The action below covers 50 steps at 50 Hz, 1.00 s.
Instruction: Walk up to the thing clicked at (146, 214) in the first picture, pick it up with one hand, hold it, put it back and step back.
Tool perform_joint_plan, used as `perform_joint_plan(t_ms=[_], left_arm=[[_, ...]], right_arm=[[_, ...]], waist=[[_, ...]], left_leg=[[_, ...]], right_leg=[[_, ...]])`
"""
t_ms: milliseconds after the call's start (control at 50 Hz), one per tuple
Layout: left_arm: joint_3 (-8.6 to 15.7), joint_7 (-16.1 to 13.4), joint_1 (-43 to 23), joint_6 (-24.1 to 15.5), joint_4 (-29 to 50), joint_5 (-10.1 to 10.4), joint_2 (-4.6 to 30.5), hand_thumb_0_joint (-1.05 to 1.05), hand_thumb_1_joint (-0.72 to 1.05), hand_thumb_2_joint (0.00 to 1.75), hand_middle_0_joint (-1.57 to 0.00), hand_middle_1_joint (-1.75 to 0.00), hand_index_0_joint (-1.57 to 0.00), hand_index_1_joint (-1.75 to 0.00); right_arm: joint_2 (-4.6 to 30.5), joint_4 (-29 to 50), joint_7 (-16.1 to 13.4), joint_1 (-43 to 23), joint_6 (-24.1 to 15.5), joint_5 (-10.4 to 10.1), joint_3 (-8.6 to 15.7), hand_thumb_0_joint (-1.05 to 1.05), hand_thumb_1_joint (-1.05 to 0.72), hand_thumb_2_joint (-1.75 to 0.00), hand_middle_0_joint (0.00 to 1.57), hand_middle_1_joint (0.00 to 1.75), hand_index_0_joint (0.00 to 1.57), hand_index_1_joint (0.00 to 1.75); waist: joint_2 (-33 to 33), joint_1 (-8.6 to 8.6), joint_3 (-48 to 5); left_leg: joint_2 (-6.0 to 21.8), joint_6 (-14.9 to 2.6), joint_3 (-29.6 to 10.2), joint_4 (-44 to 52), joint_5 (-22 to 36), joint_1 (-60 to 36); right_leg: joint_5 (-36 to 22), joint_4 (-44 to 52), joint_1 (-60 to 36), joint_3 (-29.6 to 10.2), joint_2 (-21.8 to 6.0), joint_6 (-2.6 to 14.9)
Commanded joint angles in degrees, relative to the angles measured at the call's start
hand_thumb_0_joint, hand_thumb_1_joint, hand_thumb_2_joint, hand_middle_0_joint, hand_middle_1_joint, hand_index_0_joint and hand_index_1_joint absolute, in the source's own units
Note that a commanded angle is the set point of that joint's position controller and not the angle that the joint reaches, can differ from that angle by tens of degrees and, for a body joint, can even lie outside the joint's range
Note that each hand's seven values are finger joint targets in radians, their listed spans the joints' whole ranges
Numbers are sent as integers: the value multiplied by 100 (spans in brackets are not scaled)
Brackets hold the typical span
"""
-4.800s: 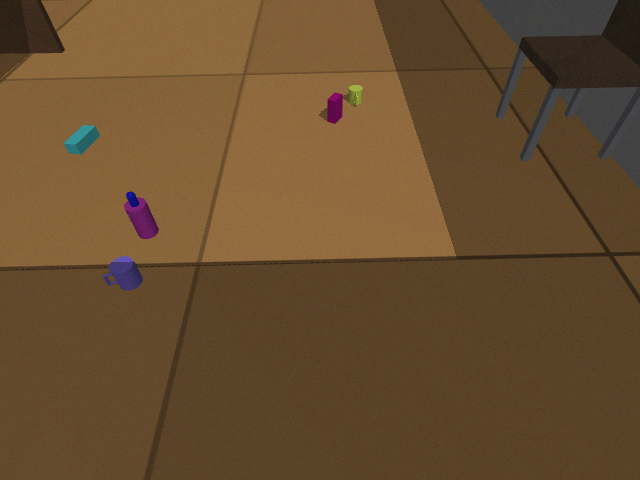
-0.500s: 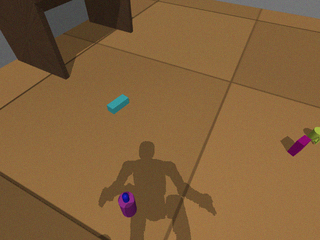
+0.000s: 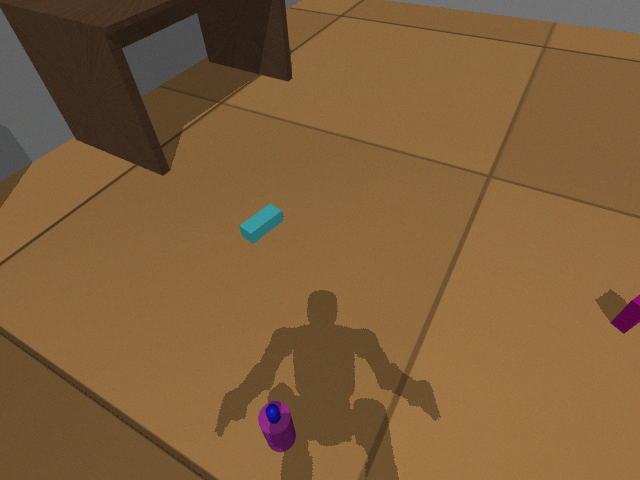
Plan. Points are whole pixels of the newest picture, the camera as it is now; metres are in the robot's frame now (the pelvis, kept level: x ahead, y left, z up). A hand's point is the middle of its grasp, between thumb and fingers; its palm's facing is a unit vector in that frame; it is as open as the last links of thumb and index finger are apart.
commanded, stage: walk up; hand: left
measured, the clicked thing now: (276, 423) +0.41 +0.20 -0.66
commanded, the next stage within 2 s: stand in 0.98 s
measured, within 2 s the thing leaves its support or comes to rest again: neither
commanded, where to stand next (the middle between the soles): +0.06 +0.00 m, yaw -2 degrees
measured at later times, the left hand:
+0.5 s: hand out of the picture +0.10 +0.25 -0.15, palm faces -0.04 -0.94 -0.33, open 7.4 cm
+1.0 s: hand out of the picture +0.10 +0.25 -0.15, palm faces -0.02 -0.94 -0.34, open 7.4 cm
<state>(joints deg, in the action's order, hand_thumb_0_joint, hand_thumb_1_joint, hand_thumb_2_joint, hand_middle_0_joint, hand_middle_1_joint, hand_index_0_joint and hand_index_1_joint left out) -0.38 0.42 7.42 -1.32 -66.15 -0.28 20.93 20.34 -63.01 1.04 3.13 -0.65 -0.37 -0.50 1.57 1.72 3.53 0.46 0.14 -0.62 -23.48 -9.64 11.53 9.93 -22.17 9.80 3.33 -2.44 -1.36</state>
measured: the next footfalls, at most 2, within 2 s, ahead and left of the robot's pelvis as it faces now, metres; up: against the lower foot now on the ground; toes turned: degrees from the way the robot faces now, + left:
none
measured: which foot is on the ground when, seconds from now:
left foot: down 0.00-1.00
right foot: down 0.00-1.00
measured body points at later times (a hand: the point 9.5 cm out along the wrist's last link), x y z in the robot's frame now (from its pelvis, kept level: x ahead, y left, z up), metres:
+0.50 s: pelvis +0.01 +0.00 +0.00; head +0.02 +0.00 +0.45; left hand +0.10 +0.30 -0.13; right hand +0.07 -0.30 -0.13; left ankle +0.04 +0.12 -0.74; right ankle +0.02 -0.13 -0.74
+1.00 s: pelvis +0.02 +0.00 +0.00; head +0.03 +0.00 +0.45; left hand +0.10 +0.30 -0.13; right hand +0.11 -0.30 -0.13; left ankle +0.04 +0.12 -0.74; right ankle +0.02 -0.13 -0.74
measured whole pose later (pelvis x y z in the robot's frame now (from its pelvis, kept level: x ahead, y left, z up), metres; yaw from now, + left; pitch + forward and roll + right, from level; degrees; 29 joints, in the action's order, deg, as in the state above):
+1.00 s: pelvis +0.02 +0.00 +0.00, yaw +0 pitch -2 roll +0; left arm 0.5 0.2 4.6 -0.3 -67.0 -0.9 19.8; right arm 19.8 -66.1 0.5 3.9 -0.4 0.3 0.0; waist -0.1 0.1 2.7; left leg 0.1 0.0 -0.1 -18.6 -8.9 7.7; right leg 9.4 -18.0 6.4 2.9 -2.8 -1.7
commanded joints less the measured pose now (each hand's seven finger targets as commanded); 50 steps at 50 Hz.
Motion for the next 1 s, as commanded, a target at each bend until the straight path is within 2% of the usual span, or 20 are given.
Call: perform_joint_plan(t_ms=[0,60,140,300,340,420,580,740,940,960,980], left_arm=[[252,-60,-420,-133,296,28,1164,0,90,90,-20,-30,-20,-30],[260,-70,-435,-117,268,21,1153,0,90,90,-20,-30,-20,-30],[270,-76,-521,-77,234,14,1131,0,90,90,-20,-30,-20,-30],[297,-60,-618,-49,235,-5,1124,0,90,90,-20,-30,-20,-30],[308,-56,-654,-51,262,-20,1124,0,90,90,-20,-30,-20,-30],[309,-54,-634,-44,248,-16,1112,0,90,90,-20,-30,-20,-30],[315,-62,-651,-39,240,-14,1085,0,90,90,-20,-30,-20,-30],[312,-64,-617,-28,221,-10,1074,0,90,90,-20,-30,-20,-30],[326,-72,-606,-44,255,-33,1100,0,90,90,-20,-30,-20,-30],[298,-76,-559,-27,266,-34,1103,0,90,90,-20,-30,-20,-30],[298,-76,-495,-17,277,-36,1070,0,90,90,-20,-30,-20,-30]], right_arm=[[1194,147,-84,-176,-91,12,284,0,-90,-90,20,30,20,30],[1178,102,-88,-244,-89,21,280,0,-90,-90,20,30,20,30],[1186,11,-98,-298,-81,48,294,0,-90,-90,20,30,20,30],[1190,-56,-102,-266,-106,73,282,0,-90,-90,20,30,20,30],[1205,-65,-105,-215,-120,77,285,0,-90,-90,20,30,20,30],[1210,-43,-111,-236,-119,74,282,0,-90,-90,20,30,20,30],[1201,-82,-125,-112,-110,72,291,0,-90,-90,20,30,20,30],[1183,-66,-121,-131,-90,64,285,0,-90,-90,20,30,20,30],[1137,-22,-109,-146,-66,69,283,0,-90,-90,20,30,20,30],[1126,6,-123,-123,-78,100,261,0,-90,-90,20,30,20,30],[1192,8,-132,-166,-87,107,282,0,-90,-90,20,30,20,30]], waist=[[-373,-123,-757],[-284,-95,-736],[-107,-106,-522],[3,-122,-472],[-40,-131,-623],[-49,-148,-541],[-151,-182,-698],[-164,-169,-508],[-169,-173,-549],[-172,-216,-516],[-68,-172,-519]], left_leg=[[669,-168,-543,489,754,-389],[677,-146,-514,560,855,-424],[667,-115,-534,725,586,-278],[667,-104,-606,968,10,-75],[681,-115,-573,921,206,-132],[659,-120,-551,906,183,-167],[658,-121,-489,786,596,-358],[633,-117,-502,825,544,-355],[629,-107,-450,806,559,-442],[669,-74,-499,867,482,-437],[676,-77,-501,853,448,-442]], right_leg=[[-549,526,-275,-590,-625,175],[-626,538,-346,-550,-630,166],[-307,636,-308,-532,-596,168],[-150,655,-448,-549,-555,176],[-280,646,-586,-552,-585,182],[-236,687,-452,-548,-560,161],[-457,659,-536,-522,-573,169],[-393,698,-401,-516,-568,140],[-436,742,-421,-532,-590,138],[-257,731,-330,-550,-593,156],[-267,732,-335,-552,-593,167]])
